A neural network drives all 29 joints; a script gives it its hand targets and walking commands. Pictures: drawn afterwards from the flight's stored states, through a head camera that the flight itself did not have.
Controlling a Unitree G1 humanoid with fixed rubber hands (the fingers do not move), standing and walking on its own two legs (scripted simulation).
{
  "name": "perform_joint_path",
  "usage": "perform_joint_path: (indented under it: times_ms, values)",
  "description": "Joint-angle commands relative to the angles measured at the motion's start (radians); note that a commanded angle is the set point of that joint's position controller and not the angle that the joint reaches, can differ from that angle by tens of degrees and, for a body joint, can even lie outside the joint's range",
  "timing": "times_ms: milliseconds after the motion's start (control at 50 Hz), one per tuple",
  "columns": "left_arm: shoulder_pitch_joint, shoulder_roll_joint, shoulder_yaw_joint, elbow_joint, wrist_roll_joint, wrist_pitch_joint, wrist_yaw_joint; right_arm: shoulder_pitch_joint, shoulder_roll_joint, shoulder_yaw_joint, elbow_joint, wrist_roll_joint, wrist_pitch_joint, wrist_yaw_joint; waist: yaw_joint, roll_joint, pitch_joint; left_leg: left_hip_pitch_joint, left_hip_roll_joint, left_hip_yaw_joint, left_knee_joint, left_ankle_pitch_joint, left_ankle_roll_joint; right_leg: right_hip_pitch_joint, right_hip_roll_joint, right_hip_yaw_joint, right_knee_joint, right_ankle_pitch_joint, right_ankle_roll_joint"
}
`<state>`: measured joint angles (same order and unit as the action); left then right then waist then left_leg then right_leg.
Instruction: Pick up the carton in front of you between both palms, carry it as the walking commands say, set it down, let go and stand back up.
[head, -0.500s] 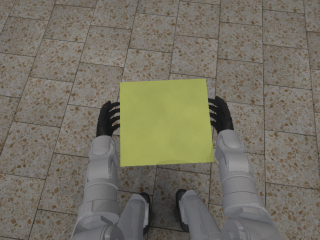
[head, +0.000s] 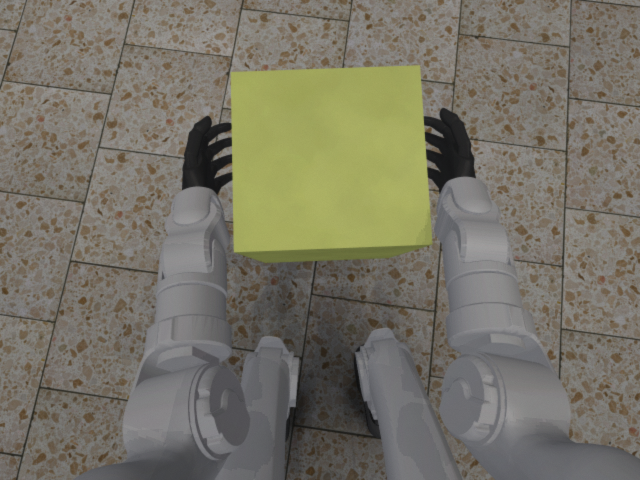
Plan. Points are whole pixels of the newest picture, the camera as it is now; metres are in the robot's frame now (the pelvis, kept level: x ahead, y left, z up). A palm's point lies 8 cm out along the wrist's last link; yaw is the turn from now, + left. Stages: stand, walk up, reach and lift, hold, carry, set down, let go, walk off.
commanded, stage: set down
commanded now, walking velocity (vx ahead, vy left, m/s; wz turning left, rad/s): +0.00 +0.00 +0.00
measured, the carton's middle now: (326, 184) +0.48 -0.01 -0.16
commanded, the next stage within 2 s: none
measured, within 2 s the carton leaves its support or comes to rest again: rests again in 1.24 s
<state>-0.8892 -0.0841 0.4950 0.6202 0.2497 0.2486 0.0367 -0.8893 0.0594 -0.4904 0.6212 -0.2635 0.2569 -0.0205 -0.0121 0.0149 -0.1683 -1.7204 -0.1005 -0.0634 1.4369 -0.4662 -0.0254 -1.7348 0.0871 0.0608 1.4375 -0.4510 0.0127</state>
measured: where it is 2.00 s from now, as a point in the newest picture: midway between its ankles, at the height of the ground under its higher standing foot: (327, 411)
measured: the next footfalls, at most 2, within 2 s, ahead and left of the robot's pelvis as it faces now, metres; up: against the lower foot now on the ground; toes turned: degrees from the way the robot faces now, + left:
none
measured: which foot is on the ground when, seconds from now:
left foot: down 0.00-1.00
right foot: down 0.00-1.00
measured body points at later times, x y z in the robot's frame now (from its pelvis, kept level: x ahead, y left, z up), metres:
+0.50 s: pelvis -0.02 +0.00 -0.12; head +0.31 -0.01 +0.18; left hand +0.51 +0.13 -0.25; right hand +0.51 -0.17 -0.25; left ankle +0.07 +0.12 -0.55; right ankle +0.08 -0.11 -0.55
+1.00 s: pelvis -0.01 +0.00 -0.20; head +0.35 -0.01 +0.06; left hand +0.54 +0.13 -0.36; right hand +0.54 -0.18 -0.36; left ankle +0.07 +0.12 -0.55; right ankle +0.08 -0.11 -0.55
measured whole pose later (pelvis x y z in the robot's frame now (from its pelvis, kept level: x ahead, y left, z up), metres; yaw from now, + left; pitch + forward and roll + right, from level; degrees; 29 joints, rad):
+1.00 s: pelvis -0.01 +0.00 -0.20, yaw +1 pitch +41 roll +1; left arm -1.37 0.17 0.29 0.87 0.01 0.22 0.16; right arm -1.37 -0.21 -0.32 0.87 -0.02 0.23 -0.11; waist -0.03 0.01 0.26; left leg -2.23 -0.15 -0.03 2.16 -0.65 -0.06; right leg -2.24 0.11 0.03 2.16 -0.63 0.03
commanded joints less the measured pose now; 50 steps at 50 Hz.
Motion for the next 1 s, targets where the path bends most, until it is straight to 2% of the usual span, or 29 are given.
perform_joint_path:
  times_ms: [0,160,480,720,800,840,900,980]
  values:
    - [-0.586,-0.881,-0.534,0.093,-0.115,-0.004,-0.204,-0.577,0.885,0.534,0.083,0.119,-0.006,0.208,-0.012,-0.02,-0.903,0.361,-0.08,0.081,-0.053,0.232,-0.011,0.503,0.072,-0.068,-0.055,0.283,0.027]
    - [-0.713,-0.851,-0.545,0.1,-0.153,0.01,-0.185,-0.707,0.851,0.546,0.085,0.159,0.009,0.196,-0.017,-0.018,-0.967,0.278,-0.086,0.099,0.081,0.218,-0.016,0.397,0.076,-0.088,0.076,0.266,0.032]
    - [-0.926,-0.737,-0.507,0.147,-0.183,0.002,-0.159,-0.909,0.734,0.501,0.149,0.196,0.005,0.196,-0.028,-0.008,-0.907,0.124,-0.078,0.122,0.309,0.179,-0.013,0.2,0.066,-0.114,0.304,0.224,0.027]
    - [-1.073,-0.65,-0.558,0.164,-0.267,-0.023,-0.151,-1.051,0.643,0.553,0.161,0.283,-0.02,0.19,-0.035,-0.009,-0.872,0.081,-0.063,0.132,0.491,0.209,-0.006,0.173,0.046,-0.122,0.479,0.263,0.027]
    - [-1.126,-0.648,-0.608,0.13,-0.317,-0.034,-0.148,-1.128,0.641,0.6,0.109,0.336,-0.033,0.19,-0.048,0.001,-0.929,0.129,-0.057,0.13,0.542,0.255,0.001,0.173,0.044,-0.122,0.525,0.308,0.026]
    - [-1.149,-0.664,-0.639,0.11,-0.339,-0.036,-0.143,-1.131,0.64,0.612,0.101,0.358,-0.037,0.194,-0.047,0.039,-0.933,0.147,-0.06,0.133,0.561,0.3,-0.001,0.176,0.046,-0.114,0.545,0.347,0.021]
    - [-1.119,-0.691,-0.658,0.114,-0.354,-0.044,-0.142,-1.078,0.66,0.617,0.124,0.363,-0.039,0.195,-0.052,0.033,-0.915,0.116,-0.063,0.125,0.58,0.346,-0.001,0.194,0.05,-0.11,0.573,0.409,0.018]
    - [-1.061,-0.69,-0.623,0.172,-0.333,-0.052,-0.149,-1.02,0.666,0.58,0.187,0.341,-0.043,0.204,-0.054,0.028,-0.784,0.049,-0.067,0.116,0.59,0.318,0.0,0.111,0.05,-0.109,0.584,0.369,0.014]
